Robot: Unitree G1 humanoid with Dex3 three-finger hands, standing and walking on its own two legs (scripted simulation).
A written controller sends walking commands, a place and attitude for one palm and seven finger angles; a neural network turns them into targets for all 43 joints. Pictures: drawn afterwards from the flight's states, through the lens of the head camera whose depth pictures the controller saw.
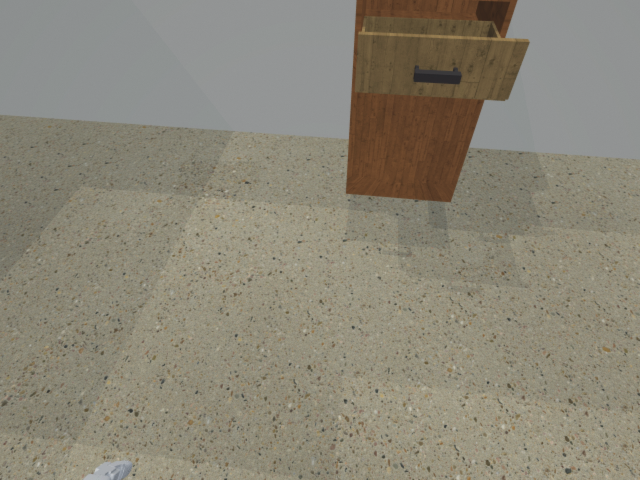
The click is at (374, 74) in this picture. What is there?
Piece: drawer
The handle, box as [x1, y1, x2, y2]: [414, 65, 461, 83]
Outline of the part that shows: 415,65 414,81 459,83 461,75 456,67 454,67 452,71 421,70 418,68 417,65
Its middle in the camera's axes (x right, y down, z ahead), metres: +0.32 -0.45 +1.06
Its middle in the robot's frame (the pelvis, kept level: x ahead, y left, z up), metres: +1.11 -0.26 -0.01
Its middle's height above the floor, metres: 0.76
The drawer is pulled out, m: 0.30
